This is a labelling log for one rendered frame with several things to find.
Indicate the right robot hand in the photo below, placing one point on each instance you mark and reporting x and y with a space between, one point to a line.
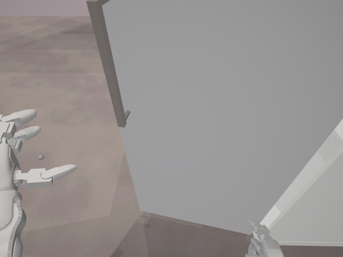
269 247

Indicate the left robot forearm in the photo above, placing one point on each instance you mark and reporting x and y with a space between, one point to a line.
12 222

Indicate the left robot hand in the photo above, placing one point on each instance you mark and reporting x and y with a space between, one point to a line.
11 144

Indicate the handle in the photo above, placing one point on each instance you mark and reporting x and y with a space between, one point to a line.
102 39

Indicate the fridge door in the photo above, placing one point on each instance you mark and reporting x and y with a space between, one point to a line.
229 100

